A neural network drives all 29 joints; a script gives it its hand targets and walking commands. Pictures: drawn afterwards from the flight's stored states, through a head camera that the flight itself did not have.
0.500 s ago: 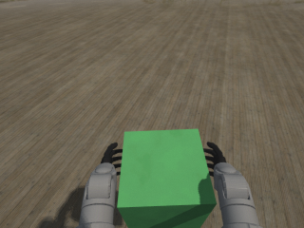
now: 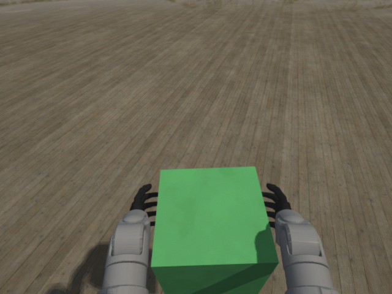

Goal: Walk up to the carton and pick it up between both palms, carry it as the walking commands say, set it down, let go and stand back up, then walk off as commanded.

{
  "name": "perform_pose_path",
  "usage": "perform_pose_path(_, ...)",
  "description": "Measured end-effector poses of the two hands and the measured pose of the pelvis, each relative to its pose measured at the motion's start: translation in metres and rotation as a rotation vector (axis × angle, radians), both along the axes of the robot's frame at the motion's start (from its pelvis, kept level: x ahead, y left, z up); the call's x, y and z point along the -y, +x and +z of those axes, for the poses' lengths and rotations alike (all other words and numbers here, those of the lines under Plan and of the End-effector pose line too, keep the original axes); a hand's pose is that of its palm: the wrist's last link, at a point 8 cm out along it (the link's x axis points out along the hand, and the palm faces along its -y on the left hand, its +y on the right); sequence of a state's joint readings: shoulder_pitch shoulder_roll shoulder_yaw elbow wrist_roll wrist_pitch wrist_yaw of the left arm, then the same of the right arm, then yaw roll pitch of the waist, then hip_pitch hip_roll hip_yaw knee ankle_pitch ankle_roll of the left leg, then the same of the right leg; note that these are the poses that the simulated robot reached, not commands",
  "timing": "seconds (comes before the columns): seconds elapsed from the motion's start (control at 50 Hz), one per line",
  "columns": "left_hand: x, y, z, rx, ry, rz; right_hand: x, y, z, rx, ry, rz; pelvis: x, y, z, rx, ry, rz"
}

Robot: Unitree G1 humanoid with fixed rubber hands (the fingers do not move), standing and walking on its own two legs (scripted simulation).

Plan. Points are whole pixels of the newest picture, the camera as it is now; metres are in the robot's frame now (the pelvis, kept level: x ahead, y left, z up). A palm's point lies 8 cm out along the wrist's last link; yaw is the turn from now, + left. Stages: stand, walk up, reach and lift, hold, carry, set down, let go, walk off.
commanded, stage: hold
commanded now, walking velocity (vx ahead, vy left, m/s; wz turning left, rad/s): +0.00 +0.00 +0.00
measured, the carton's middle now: (209, 235) +0.29 +0.00 -0.03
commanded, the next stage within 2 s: carry in 0.24 s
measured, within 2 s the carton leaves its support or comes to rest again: neither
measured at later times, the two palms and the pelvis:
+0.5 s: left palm (116, 206) +0.30 +0.19 +0.07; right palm (256, 189) +0.34 -0.11 +0.08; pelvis +0.04 +0.01 -0.01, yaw +9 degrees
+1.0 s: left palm (72, 171) +0.38 +0.30 +0.10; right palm (187, 131) +0.54 +0.05 +0.09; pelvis +0.26 +0.06 +0.00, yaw +30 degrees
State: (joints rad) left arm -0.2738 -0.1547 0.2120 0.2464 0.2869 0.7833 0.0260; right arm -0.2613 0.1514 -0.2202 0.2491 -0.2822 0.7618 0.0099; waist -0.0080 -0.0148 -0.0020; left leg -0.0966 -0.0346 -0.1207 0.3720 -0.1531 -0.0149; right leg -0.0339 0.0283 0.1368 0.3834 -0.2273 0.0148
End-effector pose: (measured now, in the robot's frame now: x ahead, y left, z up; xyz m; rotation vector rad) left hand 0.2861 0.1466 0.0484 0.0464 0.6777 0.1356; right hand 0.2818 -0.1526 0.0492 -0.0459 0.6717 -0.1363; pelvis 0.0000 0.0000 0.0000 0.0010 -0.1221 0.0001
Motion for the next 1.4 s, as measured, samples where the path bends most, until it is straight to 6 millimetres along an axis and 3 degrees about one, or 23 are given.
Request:
perform_pose_path(0.26,-0.001,0.003,0.000,0.010,0.000,-0.007,-0.001,0.001,0.000,0.009,-0.010,0.000,-0.002,0.001,-0.002,-0.036,0.002,-0.012)
perform_pose_path(0.4,-0.009,0.008,0.006,0.049,-0.025,0.046,-0.009,0.020,0.009,0.046,0.001,0.030,0.003,0.016,-0.009,-0.122,-0.015,0.079)
perform_pose_path(0.52,-0.054,0.018,0.023,0.113,-0.050,0.169,-0.057,0.062,0.031,0.103,0.059,0.103,-0.016,0.051,-0.014,-0.169,-0.001,0.164)
perform_pose_path(0.6,-0.084,0.021,0.030,0.103,-0.076,0.268,-0.089,0.087,0.032,0.082,0.075,0.176,-0.026,0.077,-0.013,-0.201,-0.005,0.191)
perform_pose_path(0.72,-0.098,0.032,0.040,0.054,-0.081,0.355,-0.109,0.119,0.035,0.020,0.102,0.232,-0.030,0.124,-0.003,-0.223,-0.038,0.273)
perform_pose_path(0.84,-0.108,0.061,0.039,0.055,-0.070,0.445,-0.128,0.174,0.032,0.008,0.139,0.311,-0.030,0.185,-0.010,-0.219,-0.056,0.409)
perform_pose_path(0.94,-0.135,0.076,0.043,0.021,-0.076,0.574,-0.171,0.224,0.038,-0.042,0.138,0.427,-0.044,0.233,0.002,-0.225,-0.024,0.487)
perform_pose_path(1.04,-0.175,0.102,0.049,0.046,-0.063,0.672,-0.225,0.273,0.039,-0.028,0.151,0.525,-0.071,0.277,0.003,-0.217,-0.011,0.546)
perform_pose_path(1.12,-0.215,0.129,0.040,0.058,-0.063,0.718,-0.272,0.311,0.029,-0.022,0.150,0.572,-0.105,0.316,-0.008,-0.204,-0.012,0.588)
perform_pose_path(1.24,-0.285,0.187,0.007,0.059,-0.082,0.710,-0.340,0.367,0.002,-0.016,0.122,0.569,-0.173,0.374,-0.037,-0.175,-0.022,0.642)
perform_pose_path(1.32,-0.319,0.214,0.001,-0.022,-0.099,0.717,-0.376,0.396,-0.003,-0.094,0.095,0.568,-0.204,0.400,-0.024,-0.193,-0.051,0.674)
perform_pose_path(1.4,-0.350,0.231,0.007,-0.014,-0.121,0.749,-0.415,0.423,0.009,-0.090,0.075,0.608,-0.231,0.429,-0.010,-0.196,-0.081,0.717)
